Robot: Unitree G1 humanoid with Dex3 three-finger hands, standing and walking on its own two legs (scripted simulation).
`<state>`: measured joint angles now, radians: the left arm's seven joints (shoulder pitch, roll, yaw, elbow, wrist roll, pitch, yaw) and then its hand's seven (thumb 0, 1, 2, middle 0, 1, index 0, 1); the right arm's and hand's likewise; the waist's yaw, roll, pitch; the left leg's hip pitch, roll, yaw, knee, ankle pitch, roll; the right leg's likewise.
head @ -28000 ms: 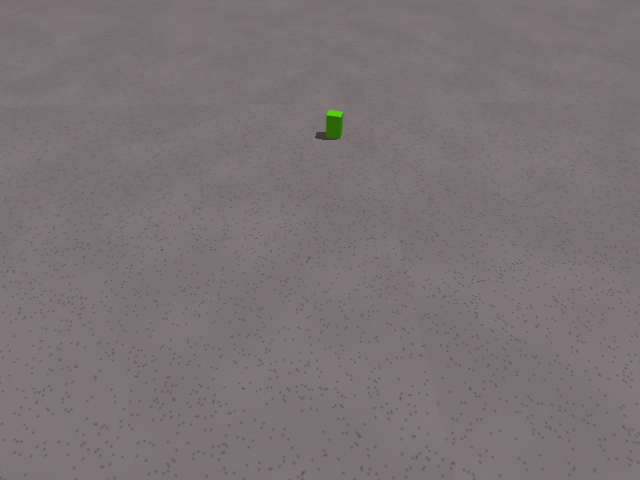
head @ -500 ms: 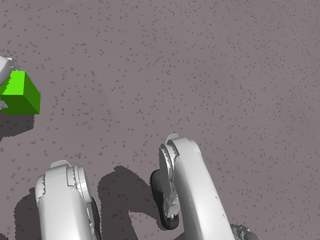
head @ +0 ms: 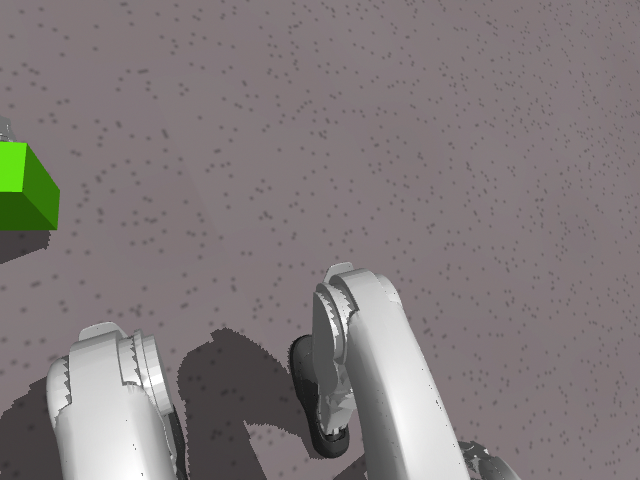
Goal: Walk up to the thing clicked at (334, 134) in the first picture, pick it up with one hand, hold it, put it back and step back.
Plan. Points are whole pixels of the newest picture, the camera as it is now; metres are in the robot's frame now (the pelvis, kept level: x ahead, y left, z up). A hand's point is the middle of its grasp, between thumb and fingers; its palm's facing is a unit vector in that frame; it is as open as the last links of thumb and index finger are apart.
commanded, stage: lower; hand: left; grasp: from the side
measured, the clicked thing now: (4, 190) +0.50 +0.28 -0.22
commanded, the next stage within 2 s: rest in 0.06 s
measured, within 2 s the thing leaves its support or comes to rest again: rests again in 1.82 s
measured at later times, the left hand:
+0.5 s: hand out of the picture +0.50 +0.29 -0.21, palm faces -0.49 -0.02 -0.87, open 9.3 cm
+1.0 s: hand out of the picture +0.50 +0.30 -0.21, palm faces -0.49 -0.02 -0.87, open 9.3 cm
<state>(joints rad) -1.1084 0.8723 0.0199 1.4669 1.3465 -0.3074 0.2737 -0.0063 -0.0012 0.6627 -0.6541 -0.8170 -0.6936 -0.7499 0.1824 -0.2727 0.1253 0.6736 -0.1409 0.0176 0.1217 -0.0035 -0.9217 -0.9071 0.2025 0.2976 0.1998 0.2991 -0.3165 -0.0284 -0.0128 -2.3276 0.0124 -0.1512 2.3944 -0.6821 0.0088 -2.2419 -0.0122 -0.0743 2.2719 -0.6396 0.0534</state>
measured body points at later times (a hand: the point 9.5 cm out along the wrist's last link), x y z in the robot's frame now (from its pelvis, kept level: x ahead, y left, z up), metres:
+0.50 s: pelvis +0.00 +0.00 -0.02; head +0.27 +0.10 +0.33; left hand +0.52 +0.29 -0.16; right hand +0.03 -0.26 -0.09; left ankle +0.07 +0.12 -0.30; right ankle +0.11 -0.13 -0.30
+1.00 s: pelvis +0.00 +0.00 -0.02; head +0.27 +0.10 +0.33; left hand +0.52 +0.30 -0.16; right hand +0.02 -0.26 -0.09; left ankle +0.07 +0.12 -0.30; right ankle +0.11 -0.13 -0.30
